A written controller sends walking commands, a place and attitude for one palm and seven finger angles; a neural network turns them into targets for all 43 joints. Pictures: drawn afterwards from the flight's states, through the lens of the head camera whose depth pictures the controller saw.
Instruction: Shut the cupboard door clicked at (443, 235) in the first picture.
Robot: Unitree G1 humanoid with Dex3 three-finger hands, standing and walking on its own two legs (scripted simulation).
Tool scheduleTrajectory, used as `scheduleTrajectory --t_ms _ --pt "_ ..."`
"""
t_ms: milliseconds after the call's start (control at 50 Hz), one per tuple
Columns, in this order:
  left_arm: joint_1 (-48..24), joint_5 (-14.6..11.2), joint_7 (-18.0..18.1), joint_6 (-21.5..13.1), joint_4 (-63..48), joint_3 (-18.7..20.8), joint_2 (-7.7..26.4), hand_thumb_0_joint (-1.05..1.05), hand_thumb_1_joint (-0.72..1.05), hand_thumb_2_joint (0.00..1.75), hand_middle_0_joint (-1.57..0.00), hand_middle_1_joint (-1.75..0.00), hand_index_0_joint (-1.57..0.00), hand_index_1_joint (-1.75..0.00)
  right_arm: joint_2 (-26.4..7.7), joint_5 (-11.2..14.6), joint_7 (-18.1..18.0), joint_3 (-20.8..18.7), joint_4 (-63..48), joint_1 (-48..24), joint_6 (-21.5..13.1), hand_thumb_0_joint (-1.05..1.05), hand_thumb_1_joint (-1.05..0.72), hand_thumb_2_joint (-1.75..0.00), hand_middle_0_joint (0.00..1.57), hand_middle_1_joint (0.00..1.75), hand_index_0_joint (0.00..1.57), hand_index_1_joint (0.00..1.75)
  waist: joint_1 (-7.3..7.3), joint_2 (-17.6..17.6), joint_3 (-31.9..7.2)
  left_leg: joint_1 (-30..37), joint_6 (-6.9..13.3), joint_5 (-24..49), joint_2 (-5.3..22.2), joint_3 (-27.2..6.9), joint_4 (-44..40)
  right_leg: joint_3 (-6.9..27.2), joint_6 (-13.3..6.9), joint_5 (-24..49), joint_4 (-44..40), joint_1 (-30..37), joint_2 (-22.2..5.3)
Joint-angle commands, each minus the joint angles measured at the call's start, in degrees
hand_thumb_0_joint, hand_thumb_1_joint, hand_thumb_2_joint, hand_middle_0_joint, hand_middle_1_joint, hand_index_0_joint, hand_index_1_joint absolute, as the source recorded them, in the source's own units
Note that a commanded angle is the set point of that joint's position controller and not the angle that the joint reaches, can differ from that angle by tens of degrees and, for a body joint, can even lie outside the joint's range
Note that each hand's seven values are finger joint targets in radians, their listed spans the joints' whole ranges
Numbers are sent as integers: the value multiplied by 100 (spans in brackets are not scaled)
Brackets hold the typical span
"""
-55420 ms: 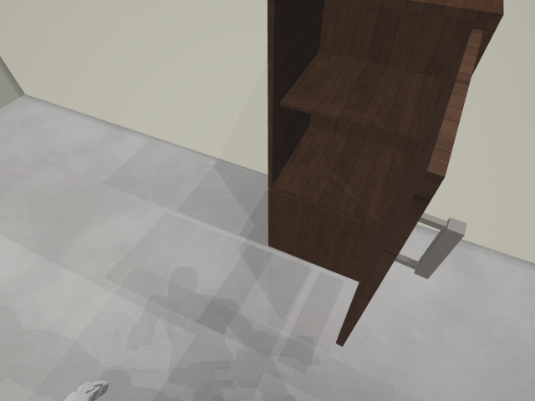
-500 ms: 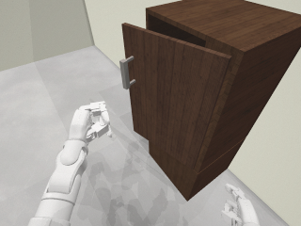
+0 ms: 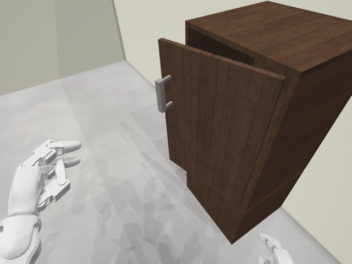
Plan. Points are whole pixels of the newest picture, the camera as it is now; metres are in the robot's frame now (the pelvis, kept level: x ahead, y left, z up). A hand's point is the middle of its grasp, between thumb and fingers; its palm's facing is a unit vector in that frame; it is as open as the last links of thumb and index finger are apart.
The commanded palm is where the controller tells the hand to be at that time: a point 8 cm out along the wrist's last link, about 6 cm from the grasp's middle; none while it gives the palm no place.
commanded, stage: draw the hand back to the body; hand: left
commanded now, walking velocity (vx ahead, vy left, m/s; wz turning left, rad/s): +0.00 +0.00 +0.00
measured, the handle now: (165, 93) +0.64 +0.11 +0.06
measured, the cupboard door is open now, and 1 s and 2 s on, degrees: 16 16 16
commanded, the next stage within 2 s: step back with the hand held close in 0.50 s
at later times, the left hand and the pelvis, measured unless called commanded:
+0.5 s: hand (42, 196) +0.18 +0.25 +0.16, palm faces +0.42 -0.82 -0.38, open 7.4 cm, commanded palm +0.13 +0.29 +0.17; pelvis -0.01 -0.01 +0.00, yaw +0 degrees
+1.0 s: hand (39, 199) +0.18 +0.26 +0.15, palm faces +0.36 -0.80 -0.48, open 7.4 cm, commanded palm +0.12 +0.30 +0.17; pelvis -0.02 +0.00 -0.01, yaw -1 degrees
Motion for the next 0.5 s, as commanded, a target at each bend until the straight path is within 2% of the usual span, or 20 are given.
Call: scheduleTrajectory --t_ms 0,40,60,80,100,120,180,220,260,280,360,380,480 --pt "-235 -47 154 -483 -1504 1103 1176 0 90 90 -34 -45 -34 -45 -622 12 -38 -315 -1035 -921 -477 0 -90 -90 20 30 20 30 66 -125 -610 -186 -730 2111 827 -583 -281 141 -16 1120 -79 266 -303" --pt "-85 -44 185 -534 -1605 1252 1236 0 90 90 -28 -39 -28 -39 -625 27 -43 -338 -1020 -905 -539 0 -90 -90 20 30 20 30 70 -6 -495 -218 -763 1917 864 -653 -329 128 -12 931 -75 167 -288" --pt "123 -60 205 -529 -1517 1463 1378 0 90 90 -25 -36 -25 -36 -656 24 -63 -351 -1002 -901 -573 0 -90 -90 20 30 20 30 112 -91 -443 -304 -745 1814 861 -629 -345 131 -15 902 -108 188 -275" --pt "190 -75 201 -557 -1553 1437 1291 0 90 90 -23 -33 -23 -33 -628 42 -66 -349 -1017 -914 -593 0 -90 -90 20 30 20 30 99 -35 -320 -370 -746 1615 857 -629 -383 131 -20 769 -107 152 -289" --pt "238 -85 220 -593 -1604 1587 1402 0 90 90 -20 -30 -20 -30 -639 50 -77 -362 -1013 -904 -619 0 -90 -90 20 30 20 30 107 -15 -323 -394 -743 1414 859 -638 -410 142 -21 684 -117 135 -277" --pt "183 -64 209 -618 -1539 1348 1164 0 90 90 -20 -30 -20 -30 -634 43 -78 -354 -978 -895 -652 0 -90 -90 20 30 20 30 51 -31 -164 -434 -723 1277 840 -644 -424 138 -20 615 -122 19 -285" --pt "-127 -24 237 -628 -1452 1099 1000 0 90 90 -20 -30 -20 -30 -709 39 -102 -395 -919 -883 -731 0 -90 -90 20 30 20 30 -34 -142 24 -430 -633 765 846 -670 -456 183 8 342 -152 -225 -306" --pt "-238 12 277 -666 -1466 1114 1036 0 90 90 -20 -30 -20 -30 -715 33 -121 -398 -896 -855 -771 0 -90 -90 20 30 20 30 -20 -148 -25 -471 -621 532 827 -725 -509 170 -4 251 -112 -185 -299" --pt "-238 22 299 -662 -1507 1245 1198 0 90 90 -20 -30 -20 -30 -729 19 -137 -389 -873 -870 -808 0 -90 -90 20 30 20 30 32 -52 -113 -480 -610 573 810 -699 -500 192 -22 299 -119 -79 -302" --pt "-262 7 303 -688 -1629 1240 1181 0 90 90 -20 -30 -20 -30 -693 14 -141 -382 -905 -861 -824 0 -90 -90 20 30 20 30 40 -52 -288 -435 -605 728 781 -651 -461 196 -30 380 -103 26 -322" --pt "-63 -6 306 -653 -1530 1437 1317 0 90 90 -20 -30 -20 -30 -671 -12 -139 -359 -858 -869 -831 0 -90 -90 20 30 20 30 104 -54 -294 -477 -636 1123 758 -556 -377 203 -56 601 -130 144 -307" --pt "-123 -13 284 -653 -1586 1299 1179 0 90 90 -20 -30 -20 -30 -627 1 -129 -343 -881 -900 -816 0 -90 -90 20 30 20 30 68 -20 -209 -462 -634 1130 755 -530 -372 218 -51 592 -138 86 -320" --pt "-50 -24 262 -641 -1573 1325 1164 0 90 90 -20 -30 -20 -30 -615 -13 -102 -335 -890 -896 -810 0 -90 -90 20 30 20 30 81 110 -180 -418 -666 1300 776 -535 -380 210 -58 682 -140 89 -311"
